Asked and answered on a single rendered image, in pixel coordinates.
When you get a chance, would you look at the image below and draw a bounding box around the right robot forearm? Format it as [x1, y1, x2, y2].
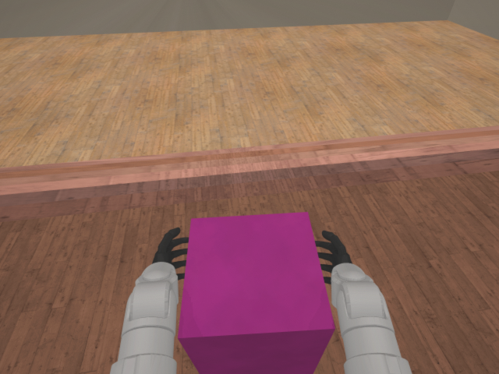
[331, 263, 412, 374]

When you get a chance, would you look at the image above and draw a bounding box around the robot left hand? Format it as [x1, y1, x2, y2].
[152, 228, 189, 280]

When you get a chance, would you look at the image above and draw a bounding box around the carton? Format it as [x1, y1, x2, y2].
[178, 212, 335, 374]

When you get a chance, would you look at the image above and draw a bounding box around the left robot forearm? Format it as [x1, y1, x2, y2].
[110, 262, 179, 374]

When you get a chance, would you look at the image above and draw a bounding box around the robot right hand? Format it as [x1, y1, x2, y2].
[315, 231, 352, 284]

